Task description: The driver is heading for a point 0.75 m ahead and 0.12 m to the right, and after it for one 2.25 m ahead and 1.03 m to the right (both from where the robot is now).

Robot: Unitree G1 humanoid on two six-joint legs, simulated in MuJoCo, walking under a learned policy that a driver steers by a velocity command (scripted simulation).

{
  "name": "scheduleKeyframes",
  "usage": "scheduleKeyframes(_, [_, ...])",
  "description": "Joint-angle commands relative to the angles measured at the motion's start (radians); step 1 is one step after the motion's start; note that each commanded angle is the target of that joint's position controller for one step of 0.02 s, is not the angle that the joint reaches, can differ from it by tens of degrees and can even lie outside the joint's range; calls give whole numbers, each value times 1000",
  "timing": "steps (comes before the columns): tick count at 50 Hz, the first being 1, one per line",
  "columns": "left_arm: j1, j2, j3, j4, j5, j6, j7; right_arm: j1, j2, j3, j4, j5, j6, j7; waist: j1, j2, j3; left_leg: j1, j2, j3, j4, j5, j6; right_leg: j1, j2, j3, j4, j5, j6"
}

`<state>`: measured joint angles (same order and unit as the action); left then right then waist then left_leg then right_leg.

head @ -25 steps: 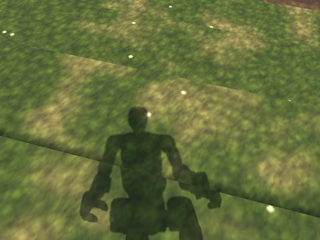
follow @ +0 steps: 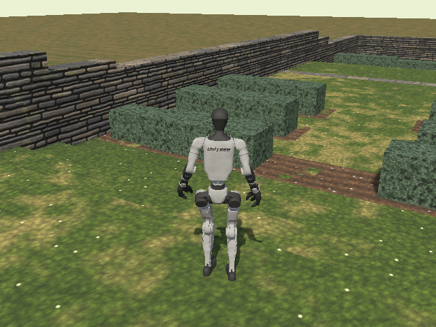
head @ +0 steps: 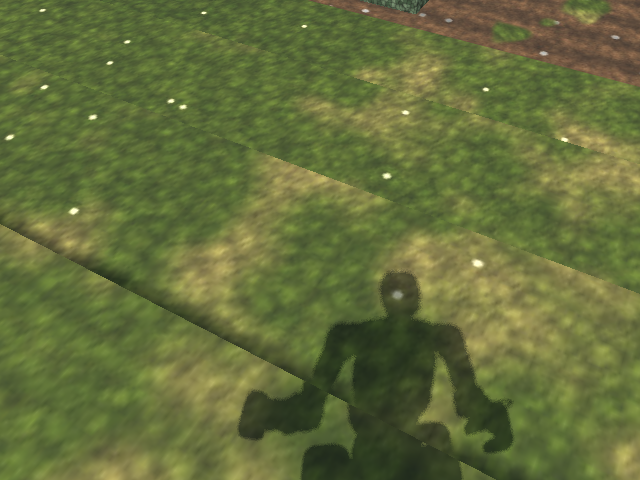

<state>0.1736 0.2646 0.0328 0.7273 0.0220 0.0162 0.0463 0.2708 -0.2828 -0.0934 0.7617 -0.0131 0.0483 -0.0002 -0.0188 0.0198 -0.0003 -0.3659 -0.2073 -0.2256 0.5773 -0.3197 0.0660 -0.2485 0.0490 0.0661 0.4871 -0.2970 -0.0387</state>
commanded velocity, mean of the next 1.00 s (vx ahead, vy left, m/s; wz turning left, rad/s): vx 0.43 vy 0.00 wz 0.00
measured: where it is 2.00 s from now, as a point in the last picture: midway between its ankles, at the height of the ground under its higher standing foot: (332, 362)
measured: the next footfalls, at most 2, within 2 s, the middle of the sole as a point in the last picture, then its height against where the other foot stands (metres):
left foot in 0.42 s outside the picture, level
right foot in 0.92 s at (349, 466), level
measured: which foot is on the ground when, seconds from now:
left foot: up 0.00-0.40, down 0.42-0.92, up 0.94-1.00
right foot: down 0.00-0.44, up 0.46-0.90, down 0.92-1.00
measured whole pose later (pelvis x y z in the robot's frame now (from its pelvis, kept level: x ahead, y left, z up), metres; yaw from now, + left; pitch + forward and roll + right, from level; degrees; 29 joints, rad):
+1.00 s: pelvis +0.42 +0.03 -0.01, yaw -5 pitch +0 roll +1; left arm 0.17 0.27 0.05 0.78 0.01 -0.03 -0.03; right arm 0.33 -0.25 -0.03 0.92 -0.02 -0.06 -0.01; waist -0.02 0.01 0.07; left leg -0.22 -0.03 0.04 1.15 -0.41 0.04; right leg -0.39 0.11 -0.05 0.60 -0.21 -0.14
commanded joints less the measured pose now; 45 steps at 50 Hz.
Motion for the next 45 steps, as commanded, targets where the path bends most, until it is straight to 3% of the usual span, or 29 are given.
scheduleKeyframes(1, [75, 219, 58, -26, 33, -19, 2, -69, -115, -15, -98, -32, -37, -8, 32, -120, 84, -358, 65, -2, 323, -125, -18, 117, -411, 554, -364, -449, -173])
scheduleKeyframes(2, [39, 159, 41, -26, 20, -27, -7, -35, -116, -16, -76, -27, -45, 5, -6, -108, 88, -318, 76, -4, 356, -52, -27, 91, -347, 467, -357, -391, -152])
scheduleKeyframes(3, [17, 129, 34, -25, 13, -37, -18, 6, -110, -13, -49, -28, -49, 15, -22, -118, 78, -295, 80, 11, 393, 0, -43, 106, -287, 373, -352, -305, -125])
scheduleKeyframes(5, [48, 114, 30, -11, 5, -51, -28, 27, -107, -10, -24, -36, -50, 33, -6, -161, 63, -292, 88, 55, 455, 42, -57, 129, -228, 265, -350, -205, -117])
scheduleKeyframes(9, [183, 138, 46, 50, -5, -75, -42, -108, -79, 9, -55, -29, -56, 43, 54, -133, 91, -386, 146, 104, 374, 102, -80, 234, -238, 222, -356, -64, -145])
scheduleKeyframes(12, [231, 136, 50, 79, -9, -81, -46, -203, -56, 28, -74, -30, -62, 48, 89, -148, 92, -345, 207, 206, 224, 123, -100, 250, -231, 170, -355, 43, -152])
scheduleKeyframes(16, [306, 146, 51, 124, -3, -81, -51, -304, -30, 49, -107, -19, -72, 54, 122, -170, 97, -197, 197, 292, 39, 72, -73, 215, -240, 124, -298, 258, -154])
scheduleKeyframes(18, [312, 159, 54, 137, -4, -78, -49, -271, -40, 48, -104, -16, -80, 44, 96, -173, 79, -83, 176, 313, -11, 63, -34, 192, -267, 125, -253, 392, -149])
scheduleKeyframes(20, [277, 166, 52, 140, -14, -76, -45, -112, -56, 38, -52, -18, -92, 25, -1, -135, 24, 170, 138, 314, -134, 120, 8, 135, -247, 77, -110, 586, -115])
scheduleKeyframes(21, [268, 150, 46, 137, -21, -79, -45, 36, -102, 20, -3, -29, -104, 11, -66, -75, -67, 396, 178, 257, -154, 125, 38, 46, -195, 14, 76, 594, -86])
scheduleKeyframes(22, [244, 82, 23, 83, -35, -84, -51, 211, -192, -2, 14, -50, -109, -6, -143, 81, -222, 669, 454, -79, -221, -144, 112, -180, -121, -53, 394, 299, -43])
scheduleKeyframes(23, [278, 53, 19, 66, -22, -81, -48, 238, -259, -15, 33, -32, -102, -7, -109, 230, -231, 681, 638, -454, -351, -222, 186, -394, 3, -80, 610, -243, -30])
scheduleKeyframes(24, [230, 137, 42, 79, 2, -69, -44, 164, -185, 3, 32, -12, -97, -3, -82, 81, -91, 560, 593, -384, -343, -245, 184, -452, -64, -10, 687, -190, -46])
scheduleKeyframes(25, [198, 118, 39, 71, 1, -75, -57, 77, -127, 20, 18, -9, -98, 3, -43, 56, -2, 447, 538, -253, -359, -156, 168, -445, -102, -4, 667, -99, -50])
scheduleKeyframes(26, [185, 97, 35, 72, 0, -76, -66, 31, -88, 30, 14, -9, -103, 6, -17, 56, 32, 370, 479, -147, -388, -34, 142, -410, -127, -16, 622, -38, -43])
scheduleKeyframes(28, [213, 84, 32, 94, 18, -58, -80, 14, -55, 43, 25, -5, -116, 2, 23, 93, 48, 300, 405, -22, -421, 132, 118, -353, -147, -41, 582, 13, -14])
scheduleKeyframes(30, [197, 74, 32, 88, 19, -47, -88, 47, -69, 40, 48, 1, -130, 2, 38, 71, 47, 292, 395, 25, -432, 278, 135, -364, -147, -60, 563, 50, 6])
scheduleKeyframes(33, [76, 63, 29, 45, 18, -40, -91, 97, -76, 38, 82, 10, -135, 2, 27, 55, 88, 282, 379, 82, -463, 365, 146, -433, -157, -82, 466, 150, 33])
scheduleKeyframes(37, [-83, 31, 11, -7, 1, -44, -104, 120, -72, 42, 110, 2, -139, 3, -2, 42, 116, 262, 351, 207, -465, 519, 110, -370, -111, -107, 236, 310, 13])
scheduleKeyframes(39, [-117, 33, 9, -23, 0, -39, -106, 139, -92, 40, 125, -3, -144, 0, -11, 53, 107, 259, 360, 257, -466, 591, 90, -282, -70, -138, 191, 316, -6])
scheduleKeyframes(41, [-113, 52, 12, -31, 2, -37, -104, 135, -93, 40, 140, -9, -141, -5, 8, 56, 96, 311, 389, 284, -421, 700, 74, -239, -54, -130, 183, 284, -38])
scheduleKeyframes(43, [-56, 74, 19, -18, 10, -38, -94, 117, -111, 38, 148, -12, -135, -20, 37, 59, 56, 405, 407, 314, -286, 980, 60, -179, -6, -158, 159, 165, -81])
scheduleKeyframes(44, [25, 89, 25, 7, 13, -40, -91, 109, -131, 33, 147, -17, -127, -27, 70, 58, 13, 437, 415, 325, -155, 1106, 54, -112, 24, -166, 147, 103, -105])
scheduleKeyframes(45, [165, 109, 37, 50, 14, -47, -88, 100, -148, 30, 145, -20, -117, -34, 126, 50, -56, 417, 405, 341, 37, 1092, 43, 29, 48, -151, 82, 99, -130])
Keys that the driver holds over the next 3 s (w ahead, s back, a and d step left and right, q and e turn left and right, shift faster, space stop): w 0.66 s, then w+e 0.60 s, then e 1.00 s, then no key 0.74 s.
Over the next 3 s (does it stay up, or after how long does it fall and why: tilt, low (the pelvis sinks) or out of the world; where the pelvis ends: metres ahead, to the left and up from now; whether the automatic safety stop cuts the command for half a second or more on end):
stays up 0.91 0.02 -0.15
